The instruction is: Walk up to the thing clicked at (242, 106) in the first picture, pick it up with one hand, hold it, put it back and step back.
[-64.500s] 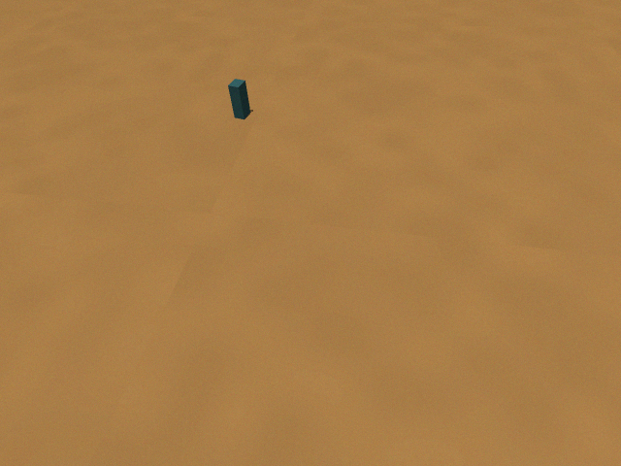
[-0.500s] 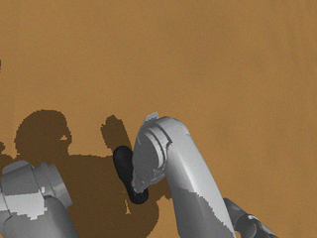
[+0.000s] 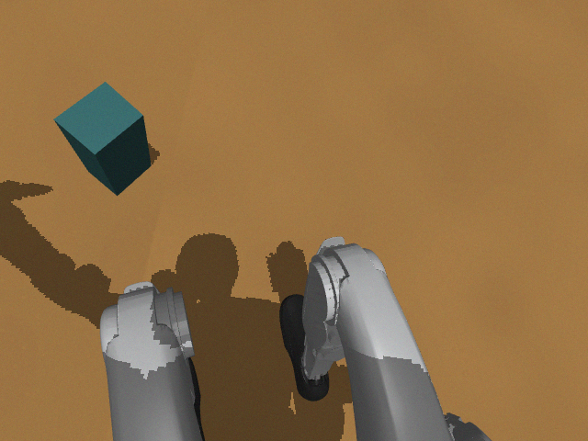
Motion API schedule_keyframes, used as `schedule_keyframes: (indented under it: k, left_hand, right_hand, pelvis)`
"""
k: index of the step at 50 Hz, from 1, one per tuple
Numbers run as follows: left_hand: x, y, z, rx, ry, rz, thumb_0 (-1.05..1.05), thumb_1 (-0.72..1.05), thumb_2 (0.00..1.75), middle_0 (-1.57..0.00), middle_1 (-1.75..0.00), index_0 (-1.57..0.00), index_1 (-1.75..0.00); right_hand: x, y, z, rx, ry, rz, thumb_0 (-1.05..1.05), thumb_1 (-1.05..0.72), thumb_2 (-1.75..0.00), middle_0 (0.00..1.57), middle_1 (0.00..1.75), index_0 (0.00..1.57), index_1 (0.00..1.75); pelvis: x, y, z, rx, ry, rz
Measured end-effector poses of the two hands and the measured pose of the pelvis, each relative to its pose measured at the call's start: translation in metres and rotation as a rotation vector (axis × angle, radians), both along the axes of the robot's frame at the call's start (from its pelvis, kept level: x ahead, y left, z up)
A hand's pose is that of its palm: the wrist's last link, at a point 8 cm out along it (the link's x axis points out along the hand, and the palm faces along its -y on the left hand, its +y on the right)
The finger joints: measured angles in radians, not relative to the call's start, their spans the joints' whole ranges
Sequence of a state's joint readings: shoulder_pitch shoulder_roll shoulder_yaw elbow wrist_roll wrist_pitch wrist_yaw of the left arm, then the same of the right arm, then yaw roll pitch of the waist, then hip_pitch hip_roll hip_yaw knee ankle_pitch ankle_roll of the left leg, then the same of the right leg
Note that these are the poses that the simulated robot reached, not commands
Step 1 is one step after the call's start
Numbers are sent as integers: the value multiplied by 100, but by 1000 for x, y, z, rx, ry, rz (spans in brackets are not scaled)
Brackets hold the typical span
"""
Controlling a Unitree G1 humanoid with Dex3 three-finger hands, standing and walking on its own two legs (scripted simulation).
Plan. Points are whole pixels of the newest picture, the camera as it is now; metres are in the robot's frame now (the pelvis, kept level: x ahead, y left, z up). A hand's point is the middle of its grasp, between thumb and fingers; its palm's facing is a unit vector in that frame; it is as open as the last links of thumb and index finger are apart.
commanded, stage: home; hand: left
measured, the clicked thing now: (112, 147) +0.55 +0.20 -0.26
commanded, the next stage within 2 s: none
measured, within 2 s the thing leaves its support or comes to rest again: neither
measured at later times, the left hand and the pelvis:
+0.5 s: hand out of the picture +0.35 +0.30 +0.12, palm faces +0.24 -0.86 -0.46, open 16.9 cm; pelvis +0.04 -0.02 +0.21, yaw +7 degrees
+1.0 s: hand out of the picture +0.25 +0.20 +0.28, palm faces +0.22 -0.92 -0.31, open 16.8 cm; pelvis +0.08 -0.01 +0.35, yaw +8 degrees
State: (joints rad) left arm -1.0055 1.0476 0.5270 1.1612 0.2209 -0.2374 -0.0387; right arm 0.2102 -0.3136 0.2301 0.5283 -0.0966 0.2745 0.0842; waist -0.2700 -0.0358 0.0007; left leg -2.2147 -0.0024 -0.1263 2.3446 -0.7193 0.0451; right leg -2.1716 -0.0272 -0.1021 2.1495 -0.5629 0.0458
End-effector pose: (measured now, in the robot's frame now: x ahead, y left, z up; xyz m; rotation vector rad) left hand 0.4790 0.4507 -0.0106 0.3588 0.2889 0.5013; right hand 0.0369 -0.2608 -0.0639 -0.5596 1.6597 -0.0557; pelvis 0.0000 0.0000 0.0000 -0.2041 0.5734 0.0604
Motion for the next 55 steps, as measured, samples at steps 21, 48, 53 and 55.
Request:
schedule_keyframes:
  k: [21,48,53,55]
  left_hand:
    - [-147,-97,135,-37,343,-48,-1,-40,13,-8,-8,-8,-7]
    - [-251,-205,311,-251,435,-35,0,-41,12,-8,-7,-7,-7]
    - [-270,-217,334,-263,403,-48,0,-40,13,-8,-8,-7,-7]
    - [-277,-220,339,-270,397,-45,0,-39,13,-8,-8,-7,-7]
  right_hand:
    - [185,23,139,185,-560,23,0,-90,-90,21,30,20,30]
    - [196,17,329,190,-870,-71,1,-90,-90,21,30,20,30]
    - [216,29,345,225,-963,-51,1,-90,-90,21,30,20,30]
    - [224,33,350,240,-994,-34,1,-90,-90,21,30,20,30]
  pelvis:
    - [33,-14,180,122,-12,39]
    - [80,-15,345,192,-360,65]
    - [84,-13,353,199,-401,69]
    - [84,-13,355,201,-413,73]
